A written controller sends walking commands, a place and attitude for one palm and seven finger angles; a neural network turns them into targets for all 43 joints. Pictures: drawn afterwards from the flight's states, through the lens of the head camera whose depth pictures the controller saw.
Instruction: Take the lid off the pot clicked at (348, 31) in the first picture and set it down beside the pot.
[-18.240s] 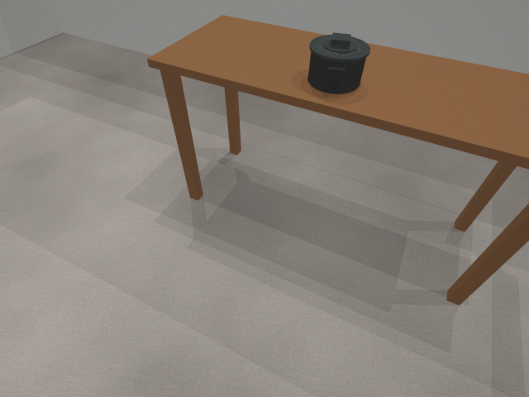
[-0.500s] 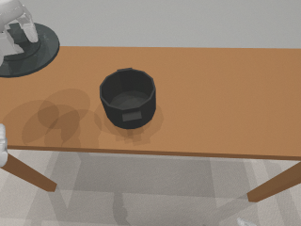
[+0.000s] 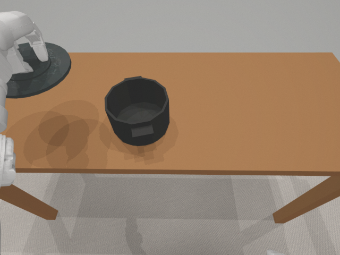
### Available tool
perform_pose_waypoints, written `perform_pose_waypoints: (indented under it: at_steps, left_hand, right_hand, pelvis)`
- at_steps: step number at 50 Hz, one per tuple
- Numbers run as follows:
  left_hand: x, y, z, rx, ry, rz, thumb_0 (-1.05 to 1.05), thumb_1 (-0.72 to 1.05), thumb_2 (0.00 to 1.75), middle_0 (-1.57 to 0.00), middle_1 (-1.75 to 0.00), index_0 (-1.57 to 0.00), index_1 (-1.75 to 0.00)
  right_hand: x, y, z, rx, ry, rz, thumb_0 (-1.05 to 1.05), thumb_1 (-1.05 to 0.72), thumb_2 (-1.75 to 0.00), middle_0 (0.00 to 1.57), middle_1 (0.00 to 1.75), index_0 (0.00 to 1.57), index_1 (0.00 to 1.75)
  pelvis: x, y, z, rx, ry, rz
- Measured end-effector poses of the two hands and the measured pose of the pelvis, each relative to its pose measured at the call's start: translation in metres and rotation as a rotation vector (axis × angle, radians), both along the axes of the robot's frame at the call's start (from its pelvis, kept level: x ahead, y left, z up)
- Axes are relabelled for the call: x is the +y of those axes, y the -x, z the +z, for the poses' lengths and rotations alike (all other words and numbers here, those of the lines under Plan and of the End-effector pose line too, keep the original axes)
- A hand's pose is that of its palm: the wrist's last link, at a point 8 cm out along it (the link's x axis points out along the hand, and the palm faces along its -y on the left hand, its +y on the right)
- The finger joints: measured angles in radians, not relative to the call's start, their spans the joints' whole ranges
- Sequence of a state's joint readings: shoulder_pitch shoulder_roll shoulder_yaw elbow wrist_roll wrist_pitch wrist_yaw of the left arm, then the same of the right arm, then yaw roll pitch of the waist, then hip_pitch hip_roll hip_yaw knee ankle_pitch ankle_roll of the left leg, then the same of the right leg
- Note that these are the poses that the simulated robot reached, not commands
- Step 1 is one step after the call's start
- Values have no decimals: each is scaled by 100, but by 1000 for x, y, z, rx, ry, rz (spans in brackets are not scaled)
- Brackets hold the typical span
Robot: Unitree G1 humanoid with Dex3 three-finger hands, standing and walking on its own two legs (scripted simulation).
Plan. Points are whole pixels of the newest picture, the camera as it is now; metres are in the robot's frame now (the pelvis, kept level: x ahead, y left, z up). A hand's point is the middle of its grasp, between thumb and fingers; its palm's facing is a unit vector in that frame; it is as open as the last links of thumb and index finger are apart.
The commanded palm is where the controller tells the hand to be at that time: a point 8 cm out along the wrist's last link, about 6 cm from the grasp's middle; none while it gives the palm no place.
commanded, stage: lower the lid onto the table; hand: left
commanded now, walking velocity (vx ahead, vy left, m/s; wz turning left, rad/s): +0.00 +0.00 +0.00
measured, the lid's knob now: (22, 58) +0.50 +0.30 +0.21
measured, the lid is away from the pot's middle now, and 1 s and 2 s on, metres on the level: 0.23 0.24 0.24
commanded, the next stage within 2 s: none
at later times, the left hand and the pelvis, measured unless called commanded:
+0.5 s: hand (21, 76) +0.46 +0.30 +0.19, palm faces -0.35 -0.07 -0.93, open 7.0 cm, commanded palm +0.46 +0.30 +0.26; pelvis +0.00 +0.00 +0.00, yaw +0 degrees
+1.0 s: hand (35, 83) +0.47 +0.29 +0.15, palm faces -0.39 -0.08 -0.92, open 7.0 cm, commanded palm +0.47 +0.30 +0.23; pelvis +0.01 +0.01 +0.00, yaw -1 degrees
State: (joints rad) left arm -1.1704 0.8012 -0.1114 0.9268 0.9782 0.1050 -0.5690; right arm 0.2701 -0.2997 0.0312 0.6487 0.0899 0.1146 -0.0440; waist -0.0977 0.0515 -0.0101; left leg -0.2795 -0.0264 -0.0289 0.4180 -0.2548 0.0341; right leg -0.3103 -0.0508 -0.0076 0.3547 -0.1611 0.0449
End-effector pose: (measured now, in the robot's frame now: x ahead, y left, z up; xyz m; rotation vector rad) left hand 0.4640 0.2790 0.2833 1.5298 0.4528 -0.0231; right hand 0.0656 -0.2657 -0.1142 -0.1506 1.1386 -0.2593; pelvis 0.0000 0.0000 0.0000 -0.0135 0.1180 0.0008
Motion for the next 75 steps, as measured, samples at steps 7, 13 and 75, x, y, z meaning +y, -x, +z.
perform_pose_waypoints:
  at_steps: [7,13,75]
  left_hand:
    - [9,-3,-8,-3,20,6,2,15,96,-51,-77,-79,-97]
    - [15,1,-17,5,15,12,2,15,96,-51,-77,-78,-97]
    - [25,3,-107,181,60,-105,2,16,96,-50,-77,-79,-97]
  right_hand:
    - [-8,18,0,45,15,-39,0,-91,-90,20,30,20,30]
    - [-9,14,1,48,16,-34,0,-91,-90,20,30,20,30]
    - [5,-1,2,52,43,-24,0,-91,-90,21,30,20,30]
  pelvis:
    - [0,-3,0,6,1,-10]
    - [1,-3,0,5,3,-6]
    - [11,-5,-5,40,14,0]
